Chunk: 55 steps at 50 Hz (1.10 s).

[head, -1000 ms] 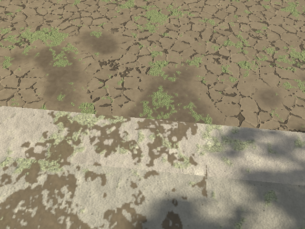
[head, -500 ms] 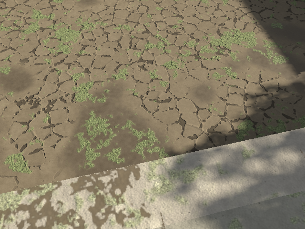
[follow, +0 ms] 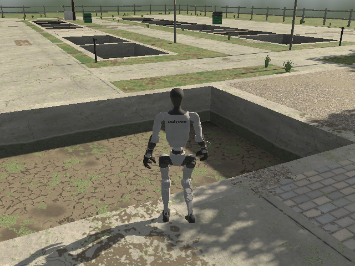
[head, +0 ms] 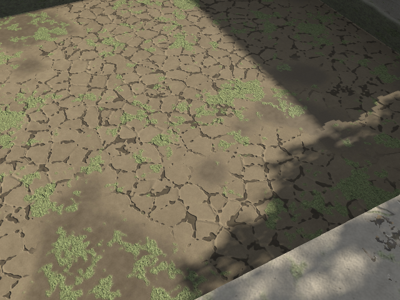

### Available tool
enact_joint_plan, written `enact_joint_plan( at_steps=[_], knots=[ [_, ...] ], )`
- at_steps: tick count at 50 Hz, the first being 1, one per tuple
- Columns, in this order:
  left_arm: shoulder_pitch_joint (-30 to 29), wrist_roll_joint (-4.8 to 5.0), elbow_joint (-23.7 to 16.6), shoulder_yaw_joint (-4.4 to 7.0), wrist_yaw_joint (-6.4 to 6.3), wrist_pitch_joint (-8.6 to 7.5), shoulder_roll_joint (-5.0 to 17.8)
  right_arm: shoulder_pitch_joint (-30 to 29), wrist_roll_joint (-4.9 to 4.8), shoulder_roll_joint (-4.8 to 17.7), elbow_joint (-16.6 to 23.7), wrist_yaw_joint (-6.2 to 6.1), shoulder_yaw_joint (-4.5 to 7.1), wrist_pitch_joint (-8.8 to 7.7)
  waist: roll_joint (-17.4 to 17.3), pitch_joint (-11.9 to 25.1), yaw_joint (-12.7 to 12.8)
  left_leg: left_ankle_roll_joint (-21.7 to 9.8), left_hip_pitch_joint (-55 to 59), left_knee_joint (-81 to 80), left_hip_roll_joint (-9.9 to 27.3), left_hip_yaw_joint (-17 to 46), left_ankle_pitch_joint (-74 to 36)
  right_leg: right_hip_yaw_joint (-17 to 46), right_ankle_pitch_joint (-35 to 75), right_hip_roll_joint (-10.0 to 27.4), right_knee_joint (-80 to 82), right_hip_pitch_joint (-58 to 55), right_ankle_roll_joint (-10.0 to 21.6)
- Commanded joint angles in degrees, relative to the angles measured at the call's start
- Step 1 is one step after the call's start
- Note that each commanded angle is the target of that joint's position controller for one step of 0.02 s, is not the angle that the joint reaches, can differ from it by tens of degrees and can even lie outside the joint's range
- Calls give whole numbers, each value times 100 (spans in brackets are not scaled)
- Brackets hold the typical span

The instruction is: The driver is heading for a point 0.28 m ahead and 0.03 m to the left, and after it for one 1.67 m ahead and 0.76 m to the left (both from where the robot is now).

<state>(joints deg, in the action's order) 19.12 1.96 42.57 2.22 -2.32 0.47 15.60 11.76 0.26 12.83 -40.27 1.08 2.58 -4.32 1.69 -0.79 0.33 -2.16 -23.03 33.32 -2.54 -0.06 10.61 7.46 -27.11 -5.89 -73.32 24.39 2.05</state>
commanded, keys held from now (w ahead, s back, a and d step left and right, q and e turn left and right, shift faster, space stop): w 0.08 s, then w+q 0.92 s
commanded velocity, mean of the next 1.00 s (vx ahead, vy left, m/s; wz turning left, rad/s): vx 0.50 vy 0.00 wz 0.35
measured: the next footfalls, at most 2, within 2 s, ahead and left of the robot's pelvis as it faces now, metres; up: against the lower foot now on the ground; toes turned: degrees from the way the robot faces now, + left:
right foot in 0.30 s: +0.25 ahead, -0.14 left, +0.00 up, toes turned +5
left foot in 0.68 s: +0.27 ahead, +0.09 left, +0.00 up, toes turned +14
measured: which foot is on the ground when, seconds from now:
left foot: down 0.00-0.28, up 0.30-0.66, down 0.68-1.00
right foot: up 0.00-0.28, down 0.30-0.68, up 0.70-1.00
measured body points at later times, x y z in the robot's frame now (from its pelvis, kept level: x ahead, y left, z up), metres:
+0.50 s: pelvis +0.17 -0.04 +0.01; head +0.17 -0.05 +0.46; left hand +0.20 +0.24 -0.10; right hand +0.34 -0.29 -0.10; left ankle +0.17 +0.09 -0.64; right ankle +0.21 -0.14 -0.72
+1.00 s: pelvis +0.22 +0.00 +0.00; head +0.24 +0.01 +0.45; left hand +0.33 +0.31 -0.07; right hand +0.47 -0.15 -0.10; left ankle +0.23 +0.08 -0.72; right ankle +0.34 -0.08 -0.71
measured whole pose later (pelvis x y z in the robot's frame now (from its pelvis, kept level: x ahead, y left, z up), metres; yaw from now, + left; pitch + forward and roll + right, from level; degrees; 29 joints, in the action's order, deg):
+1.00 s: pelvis +0.22 +0.00 +0.00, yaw +27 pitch +0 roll +0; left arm 2.3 -2.5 33.2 0.1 -2.3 4.2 14.5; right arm 10.0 1.0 12.4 -34.7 0.0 -0.2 4.7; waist 1.3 -1.9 -2.7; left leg -4.1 -21.0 34.8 -10.4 8.8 13.0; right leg 3.5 -17.2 -1.0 -43.6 27.6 -5.0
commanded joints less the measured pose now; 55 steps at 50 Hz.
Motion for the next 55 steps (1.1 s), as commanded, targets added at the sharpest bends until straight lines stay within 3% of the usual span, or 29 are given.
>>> enact_joint_plan(
  at_steps=[1, 3, 7, 10, 12, 13, 14, 15, 16, 17, 18, 19, 21, 26, 31, 32, 33, 34, 35, 36, 38, 41, 44, 47, 51, 52, 53, 54, 55],
  knots=[
    [-3, -48, -397, 176, 7, -120, 583, 280, 119, 603, 243, -99, 146, 50, -822, -163, 28, -981, 971, -2012, 1452, 2368, 1970, 123, 645, 679, 41, 1604, -94],
    [242, -74, -204, 147, 37, -148, 438, 437, 89, 565, 122, -98, 158, 42, -924, -47, 104, -1039, 755, -2092, 1228, 1934, 1648, -178, 769, 791, 633, 1273, -139],
    [-523, -238, -340, -89, 87, -229, 112, 573, 10, 911, 102, -181, 254, 114, -781, -112, -109, -1052, 274, -2073, 1071, 1375, 714, -500, 1315, 835, 2890, 453, -158],
    [-783, -149, -380, -99, 181, -348, 236, 893, -58, 1064, 119, -225, 302, 284, -805, -43, -241, -1106, 251, -1912, 1255, 1601, 735, -573, 1734, 631, 3580, -124, -214],
    [-647, -169, -322, -63, 221, -425, 341, 973, -89, 996, 169, -267, 274, 406, -711, -24, -105, -965, 297, -1680, 1251, 1797, 998, -576, 1992, 583, 4094, -599, -157],
    [-216, -417, -246, 38, 238, -265, 590, 923, 82, 1046, 184, -184, 293, 418, -492, 373, 106, -729, 261, -1100, 911, 1484, 752, -1037, 1730, 309, 4208, -1273, -192],
    [221, -512, -170, 54, 226, -222, 580, 913, 59, 866, 240, -182, 252, 415, -417, 388, 312, -534, -168, -490, 661, 1419, 1031, -694, 1535, 538, 4364, -1872, -132],
    [830, -588, -218, 106, 201, -234, 874, 831, -37, 385, 397, -194, 130, 388, 532, 722, 651, -225, -727, 1136, 146, 947, 1748, 789, 814, 1797, 4917, -2528, 72],
    [1144, -423, -64, 324, 158, -150, 1601, 873, -77, 210, 658, -226, 77, 403, 1664, 762, 587, -118, -1833, 2433, -463, 388, 2536, 2418, 270, 2681, 5656, -2680, 537],
    [1026, -289, -100, 317, 134, -114, 1370, 849, 38, 556, 571, -284, 152, 446, 1101, 467, 562, -193, -2183, 3174, -223, 845, 2268, 2766, 131, 2812, 5632, -2337, 834],
    [623, -306, -249, 189, 141, -153, 887, 624, 47, 636, 538, -286, 183, 471, 605, 219, 426, -179, -2299, 3578, -120, 995, 1786, 2235, 679, 2638, 5414, -2077, 839],
    [366, -380, -296, 161, 127, -196, 720, 664, 74, 555, 480, -285, 184, 478, 546, 177, 265, -126, -2072, 3682, -16, 924, 1518, 1632, 1754, 2515, 5322, -1821, 738],
    [69, -360, -354, 132, 94, -265, 570, 763, 142, 582, 444, -221, 225, 570, 566, 284, 8, -3, -1604, 3625, 185, 710, 1095, 742, 2793, 2171, 5238, -1437, 640],
    [-31, -266, -373, 171, 116, -269, 673, 54, 31, 453, 825, -58, 132, 844, 594, 134, -107, 136, -1093, 2676, 179, 380, 500, -256, 3733, 2108, 4910, -792, 680],
    [-134, -326, -530, 284, 23, -172, 1009, -396, -55, 450, 1111, 140, 21, 919, 751, 297, 57, -108, 5, 1624, 110, -238, 1009, -432, 2274, 2162, 4643, -373, 399],
    [-353, -337, -574, 323, -13, -185, 1082, -257, -37, 535, 1094, 151, 52, 908, 579, 167, -120, -187, 391, 1000, 101, -197, 824, -602, 2566, 2154, 4365, -145, 224],
    [-481, -303, -609, 317, -45, -143, 1078, 248, 6, 455, 914, 140, 57, 871, 384, 477, -372, -305, 1232, 349, -110, -223, 638, -854, 2743, 1952, 3621, -69, 44],
    [-357, -294, -644, 262, -43, -74, 868, 803, 64, 642, 766, 84, 129, 786, -557, 753, -607, -496, 2068, -226, 140, 644, 671, -1343, 2572, 1460, 1750, 441, -201],
    [-479, -273, -1146, 73, -4, -7, 306, 698, 26, 1449, 961, 46, 217, 748, -2528, 836, -417, -1032, 2690, -607, 1642, 3080, -1106, -1374, -843, 556, 193, 2188, -504],
    [-1083, -378, -1312, 144, -130, 56, 698, 795, -136, 1563, 980, -24, 325, 846, -1999, 1118, -927, -1574, 2533, -909, 1881, 3666, -1882, -535, -631, 403, 59, 2522, -606],
    [-1175, -312, -1224, 182, -147, 57, 872, 318, -8, 1097, 954, -126, 170, 865, -1142, 412, -441, -1518, 1634, -767, 1630, 3153, -1695, -418, -64, 598, -19, 2489, -705],
    [-949, -429, -1049, 142, -190, 192, 739, -458, -49, 668, 1114, -141, -30, 730, -661, 229, 74, -995, 267, -805, 978, 2147, -2860, -504, 715, 736, 1090, 1177, -874],
    [-1156, -499, -1112, -35, -93, 341, 287, -556, 34, 681, 1051, -118, -81, 648, -626, 682, 108, -740, 207, -803, 586, 1983, -3088, -656, 1107, 509, 1833, 206, -850],
    [-1514, -432, -1240, -81, -25, 394, 297, -761, 77, 765, 1103, -132, -46, 734, -654, 696, 5, -664, 432, -802, 455, 2218, -1616, -554, 1080, 379, 2610, 51, -811],
    [-1392, -434, -1204, -237, 76, 211, -52, -1011, 29, 750, 1200, -158, -42, 929, -427, 702, 36, -694, -3, -756, 485, 2755, -351, -610, 1363, 431, 4138, -1397, -440],
    [-1083, -500, -1117, -243, 68, 165, -101, -954, -38, 657, 1198, -181, -63, 929, -196, 829, 78, -532, -570, -428, 358, 2641, 17, -550, 1640, 687, 4210, -2355, -268],
    [-1187, -535, -1141, -138, 62, 119, 242, -739, -130, 370, 1282, -150, -133, 898, 744, 1093, -78, -254, -1428, 21, -144, 1965, 1191, 7, 1858, 1247, 4003, -3209, 27],
    [-1209, -511, -1234, -68, 78, 117, 470, -1009, -136, 374, 1387, -137, -143, 876, 1438, 936, 231, -64, -1668, 853, -561, 1185, 1689, 918, 1664, 1961, 4650, -2813, 408],
    [-1137, -492, -1295, -55, 59, 107, 576, -1320, 3, 674, 1439, -124, -43, 840, 1175, 626, 402, 102, -1613, 1594, -507, 1006, 1730, 1477, 1885, 2398, 5087, -2187, 709]
  ],
)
